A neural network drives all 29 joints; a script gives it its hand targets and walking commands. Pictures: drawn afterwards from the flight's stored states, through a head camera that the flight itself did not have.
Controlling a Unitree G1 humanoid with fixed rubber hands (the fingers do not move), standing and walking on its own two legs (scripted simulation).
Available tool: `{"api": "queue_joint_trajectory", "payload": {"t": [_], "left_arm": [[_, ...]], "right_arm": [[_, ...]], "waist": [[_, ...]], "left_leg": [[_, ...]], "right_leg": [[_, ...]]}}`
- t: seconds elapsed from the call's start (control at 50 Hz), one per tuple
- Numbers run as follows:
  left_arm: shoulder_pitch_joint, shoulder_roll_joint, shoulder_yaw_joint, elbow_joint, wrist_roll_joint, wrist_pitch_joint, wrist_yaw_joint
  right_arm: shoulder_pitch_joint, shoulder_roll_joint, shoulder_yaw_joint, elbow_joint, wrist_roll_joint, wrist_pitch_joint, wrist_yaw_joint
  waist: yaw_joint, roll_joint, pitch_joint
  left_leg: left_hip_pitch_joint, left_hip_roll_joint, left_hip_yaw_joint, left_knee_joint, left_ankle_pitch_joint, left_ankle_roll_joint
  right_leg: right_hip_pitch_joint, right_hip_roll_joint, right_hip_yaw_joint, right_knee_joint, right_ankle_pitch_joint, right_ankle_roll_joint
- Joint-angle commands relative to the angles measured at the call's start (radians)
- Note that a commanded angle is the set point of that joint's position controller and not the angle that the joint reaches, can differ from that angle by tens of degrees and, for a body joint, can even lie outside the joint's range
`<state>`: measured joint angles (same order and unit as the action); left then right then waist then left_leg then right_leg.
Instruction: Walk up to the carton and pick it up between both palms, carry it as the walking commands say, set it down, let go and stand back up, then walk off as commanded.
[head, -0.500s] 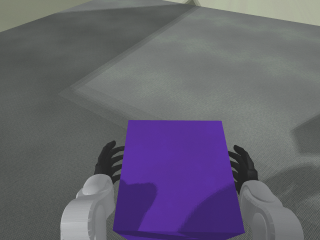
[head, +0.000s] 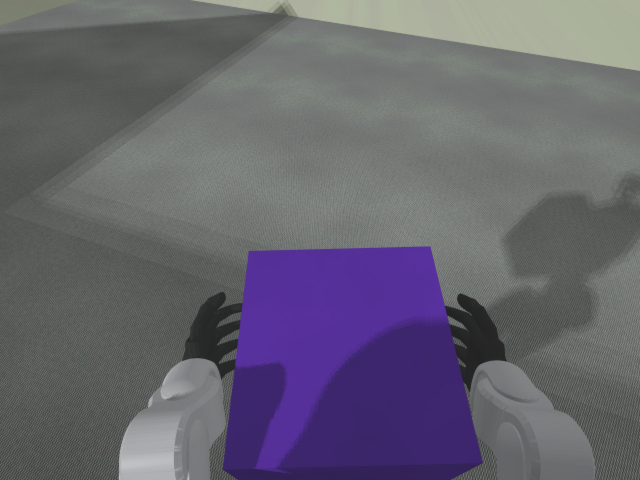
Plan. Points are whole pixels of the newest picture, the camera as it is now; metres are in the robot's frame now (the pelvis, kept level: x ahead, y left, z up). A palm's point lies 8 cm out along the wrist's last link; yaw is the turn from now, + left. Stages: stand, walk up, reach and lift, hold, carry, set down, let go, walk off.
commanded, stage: carry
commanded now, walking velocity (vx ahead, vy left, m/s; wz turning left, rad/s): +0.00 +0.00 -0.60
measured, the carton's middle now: (341, 383) +0.25 +0.00 +0.02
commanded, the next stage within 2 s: none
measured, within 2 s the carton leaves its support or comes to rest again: neither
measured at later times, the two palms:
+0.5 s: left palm (359, 396) +0.22 -0.01 +0.07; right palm out of the picture +0.11 -0.28 +0.06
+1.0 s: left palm (425, 406) +0.19 -0.07 +0.10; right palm out of the picture +0.02 -0.30 +0.11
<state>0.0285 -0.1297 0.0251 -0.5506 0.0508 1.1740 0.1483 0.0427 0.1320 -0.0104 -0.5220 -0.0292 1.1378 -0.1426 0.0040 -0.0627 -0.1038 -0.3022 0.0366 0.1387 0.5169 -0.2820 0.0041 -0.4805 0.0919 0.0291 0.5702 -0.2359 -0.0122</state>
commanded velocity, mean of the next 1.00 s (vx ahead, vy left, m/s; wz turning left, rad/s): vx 0.00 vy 0.00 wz -0.60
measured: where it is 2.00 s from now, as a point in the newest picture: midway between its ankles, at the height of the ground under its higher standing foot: outside the picture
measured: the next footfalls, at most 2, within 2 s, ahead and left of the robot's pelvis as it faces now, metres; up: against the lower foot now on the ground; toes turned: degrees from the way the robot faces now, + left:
right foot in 0.34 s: +0.00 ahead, -0.18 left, +0.00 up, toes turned -21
left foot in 0.74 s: +0.01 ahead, +0.02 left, +0.00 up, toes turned -19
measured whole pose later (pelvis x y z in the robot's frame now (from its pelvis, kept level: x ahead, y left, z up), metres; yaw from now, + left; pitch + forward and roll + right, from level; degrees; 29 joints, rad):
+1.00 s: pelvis -0.09 -0.05 +0.01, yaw -36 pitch +3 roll -4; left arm -0.03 -0.13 0.01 -0.56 0.04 1.21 0.17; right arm 0.05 0.13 -0.04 -0.58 -0.03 1.15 -0.14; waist 0.02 0.01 -0.06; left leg -0.29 0.18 0.25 0.53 -0.27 0.00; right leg -0.52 -0.04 -0.05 0.94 -0.37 0.05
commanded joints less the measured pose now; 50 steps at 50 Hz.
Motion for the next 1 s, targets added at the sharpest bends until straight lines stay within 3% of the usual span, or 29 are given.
{"api": "queue_joint_trajectory", "payload": {"t": [0.0, 0.02, 0.04, 0.08, 0.12, 0.22, 0.26, 0.28, 0.3, 0.32, 0.34, 0.36, 0.38, 0.4, 0.46, 0.56, 0.62, 0.66, 0.7, 0.72, 0.74, 0.76, 0.78, 0.8, 0.82, 0.86, 0.9, 0.98], "left_arm": [[-0.444, -0.785, -0.668, -0.157, -0.292, -0.014, -0.121], [-0.435, -0.793, -0.662, -0.134, -0.294, -0.012, -0.119], [-0.430, -0.809, -0.657, -0.125, -0.292, -0.012, -0.116], [-0.418, -0.819, -0.657, -0.116, -0.291, -0.010, -0.106], [-0.416, -0.809, -0.669, -0.126, -0.293, -0.007, -0.096], [-0.352, -0.776, -0.643, -0.103, -0.276, 0.009, -0.083], [-0.333, -0.772, -0.627, -0.089, -0.270, 0.012, -0.086], [-0.315, -0.778, -0.619, -0.079, -0.268, 0.012, -0.089], [-0.299, -0.783, -0.611, -0.068, -0.268, 0.009, -0.092], [-0.288, -0.789, -0.598, -0.062, -0.266, 0.006, -0.096], [-0.289, -0.769, -0.582, -0.047, -0.261, 0.001, -0.096], [-0.292, -0.780, -0.587, -0.048, -0.277, -0.007, -0.101], [-0.317, -0.809, -0.601, -0.073, -0.288, -0.016, -0.110], [-0.335, -0.835, -0.600, -0.076, -0.285, -0.030, -0.119], [-0.383, -0.895, -0.615, -0.112, -0.291, -0.059, -0.133], [-0.356, -0.838, -0.625, -0.121, -0.284, -0.053, -0.133], [-0.345, -0.805, -0.626, -0.112, -0.279, -0.040, -0.131], [-0.351, -0.788, -0.627, -0.108, -0.276, -0.032, -0.128], [-0.368, -0.777, -0.633, -0.103, -0.276, -0.023, -0.123], [-0.375, -0.773, -0.637, -0.097, -0.272, -0.019, -0.120], [-0.370, -0.782, -0.650, -0.104, -0.275, -0.013, -0.119], [-0.430, -0.788, -0.668, -0.136, -0.280, -0.013, -0.119], [-0.455, -0.775, -0.659, -0.128, -0.284, -0.010, -0.120], [-0.450, -0.784, -0.659, -0.107, -0.288, -0.008, -0.119], [-0.447, -0.803, -0.656, -0.099, -0.290, -0.008, -0.117], [-0.436, -0.820, -0.660, -0.097, -0.295, -0.004, -0.109], [-0.430, -0.812, -0.667, -0.103, -0.296, 0.000, -0.098], [-0.387, -0.785, -0.652, -0.088, -0.284, 0.011, -0.086]], "right_arm": [[-0.348, 0.763, 0.552, -0.124, 0.246, -0.006, 0.112], [-0.358, 0.757, 0.548, -0.129, 0.242, 0.000, 0.116], [-0.380, 0.765, 0.552, -0.144, 0.248, 0.000, 0.121], [-0.375, 0.764, 0.533, -0.147, 0.247, 0.000, 0.117], [-0.353, 0.735, 0.518, -0.157, 0.244, 0.002, 0.112], [-0.314, 0.697, 0.532, -0.151, 0.237, 0.017, 0.101], [-0.316, 0.697, 0.550, -0.151, 0.240, 0.018, 0.100], [-0.327, 0.701, 0.561, -0.153, 0.244, 0.018, 0.101], [-0.328, 0.705, 0.571, -0.152, 0.249, 0.017, 0.101], [-0.342, 0.708, 0.583, -0.155, 0.257, 0.017, 0.101], [-0.345, 0.711, 0.596, -0.158, 0.251, 0.023, 0.102], [-0.377, 0.717, 0.627, -0.168, 0.260, 0.022, 0.107], [-0.394, 0.768, 0.641, -0.156, 0.274, 0.016, 0.114], [-0.433, 0.812, 0.663, -0.162, 0.292, 0.007, 0.122], [-0.457, 0.876, 0.668, -0.168, 0.321, -0.022, 0.136], [-0.385, 0.829, 0.633, -0.135, 0.285, -0.021, 0.121], [-0.357, 0.800, 0.610, -0.109, 0.264, -0.010, 0.114], [-0.352, 0.785, 0.599, -0.098, 0.254, -0.002, 0.110], [-0.347, 0.779, 0.588, -0.084, 0.246, 0.003, 0.108], [-0.344, 0.777, 0.581, -0.073, 0.243, 0.005, 0.106], [-0.328, 0.760, 0.571, -0.070, 0.239, 0.006, 0.105], [-0.337, 0.764, 0.556, -0.078, 0.243, 0.002, 0.110], [-0.352, 0.763, 0.561, -0.102, 0.247, 0.002, 0.114], [-0.363, 0.754, 0.554, -0.108, 0.241, 0.006, 0.119], [-0.389, 0.763, 0.556, -0.127, 0.248, 0.006, 0.123], [-0.394, 0.765, 0.541, -0.143, 0.254, 0.004, 0.120], [-0.374, 0.741, 0.530, -0.152, 0.254, 0.007, 0.116], [-0.333, 0.714, 0.535, -0.138, 0.245, 0.019, 0.107]], "waist": [[-0.011, 0.319, -0.073], [-0.008, 0.199, -0.065], [-0.006, 0.144, -0.070], [-0.003, 0.218, -0.096], [-0.012, 0.291, -0.109], [-0.029, 0.338, -0.152], [-0.028, 0.341, -0.170], [-0.012, 0.315, -0.183], [0.000, 0.251, -0.204], [0.011, 0.144, -0.211], [0.007, -0.162, -0.208], [0.001, -0.315, -0.199], [-0.004, -0.200, -0.201], [-0.003, -0.145, -0.197], [-0.001, -0.064, -0.214], [0.005, -0.066, -0.209], [0.007, -0.077, -0.195], [0.005, -0.106, -0.185], [-0.014, -0.120, -0.192], [-0.015, -0.049, -0.191], [-0.028, 0.210, -0.174], [-0.030, 0.445, -0.111], [-0.011, 0.291, -0.068], [-0.008, 0.176, -0.055], [-0.002, 0.130, -0.057], [0.004, 0.212, -0.088], [-0.003, 0.278, -0.111], [-0.016, 0.304, -0.147]], "left_leg": [[0.170, 0.524, -0.379, -0.291, 0.169, 0.151], [0.121, 0.462, -0.280, -0.240, 0.266, 0.121], [0.124, 0.399, -0.181, -0.208, 0.311, 0.091], [0.191, 0.311, -0.046, -0.134, 0.470, 0.053], [0.227, 0.309, -0.013, -0.093, 0.578, 0.056], [0.226, 0.353, 0.016, -0.021, 0.593, 0.052], [0.217, 0.368, 0.029, 0.036, 0.564, 0.029], [0.190, 0.357, 0.051, 0.094, 0.522, 0.004], [0.132, 0.329, 0.067, 0.174, 0.463, -0.038], [0.016, 0.298, 0.062, 0.289, 0.271, -0.078], [-0.289, 0.173, 0.084, 0.478, -0.308, -0.132], [-0.411, 0.118, 0.005, 0.585, -0.507, -0.141], [-0.399, 0.128, -0.075, 0.631, -0.468, -0.133], [-0.374, 0.119, -0.086, 0.646, -0.396, -0.114], [-0.306, 0.112, -0.097, 0.626, -0.232, -0.089], [-0.251, 0.036, -0.081, 0.461, -0.209, -0.064], [-0.154, -0.004, -0.066, 0.313, -0.186, -0.050], [-0.054, -0.034, -0.038, 0.173, -0.177, -0.038], [0.162, -0.028, 0.017, -0.117, -0.096, -0.022], [0.283, 0.062, -0.064, -0.216, -0.101, -0.004], [0.354, 0.305, -0.315, -0.336, -0.215, 0.076], [0.221, 0.548, -0.493, -0.348, -0.112, 0.183], [0.161, 0.523, -0.392, -0.302, 0.073, 0.175], [0.099, 0.458, -0.291, -0.262, 0.140, 0.140], [0.090, 0.384, -0.184, -0.233, 0.179, 0.100], [0.146, 0.291, -0.038, -0.155, 0.381, 0.061], [0.191, 0.296, -0.012, -0.116, 0.521, 0.070], [0.218, 0.329, 0.016, -0.057, 0.595, 0.076]], "right_leg": [[-0.235, -0.107, -0.040, 0.494, -0.265, 0.062], [-0.197, -0.119, -0.025, 0.601, -0.212, 0.057], [-0.195, -0.124, -0.025, 0.638, -0.163, 0.057], [-0.196, -0.110, -0.072, 0.553, -0.137, 0.062], [-0.178, -0.096, -0.121, 0.464, -0.153, 0.069], [-0.060, -0.088, -0.194, 0.213, -0.130, 0.050], [-0.001, -0.080, -0.212, 0.095, -0.097, 0.039], [0.070, -0.069, -0.227, -0.022, -0.024, 0.032], [0.182, -0.073, -0.196, -0.132, 0.062, 0.022], [0.302, -0.141, -0.086, -0.215, 0.137, 0.000], [0.489, -0.383, 0.264, -0.174, 0.654, -0.107], [0.495, -0.459, 0.377, -0.135, 0.792, -0.200], [0.466, -0.418, 0.304, -0.136, 0.677, -0.196], [0.425, -0.388, 0.258, -0.157, 0.549, -0.177], [0.353, -0.324, 0.189, -0.161, 0.290, -0.152], [0.297, -0.336, 0.296, -0.241, 0.144, -0.162], [0.243, -0.314, 0.297, -0.261, 0.118, -0.143], [0.195, -0.289, 0.290, -0.282, 0.086, -0.115], [0.107, -0.216, 0.217, -0.269, 0.054, -0.027], [0.014, -0.158, 0.172, -0.204, 0.008, 0.019], [-0.163, -0.044, 0.040, -0.011, -0.132, 0.089], [-0.267, -0.036, -0.059, 0.340, -0.341, 0.080], [-0.232, -0.127, -0.032, 0.512, -0.265, 0.070], [-0.190, -0.137, -0.019, 0.612, -0.201, 0.061], [-0.176, -0.143, -0.015, 0.643, -0.139, 0.056], [-0.156, -0.120, -0.050, 0.553, -0.113, 0.056], [-0.139, -0.106, -0.100, 0.474, -0.138, 0.064], [-0.060, -0.100, -0.152, 0.274, -0.150, 0.053]]}}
